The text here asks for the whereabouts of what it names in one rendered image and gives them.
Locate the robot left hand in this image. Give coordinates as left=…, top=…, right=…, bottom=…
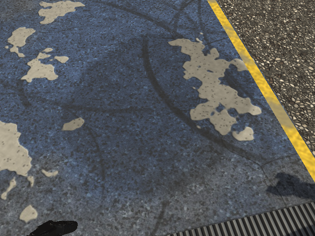
left=27, top=220, right=78, bottom=236

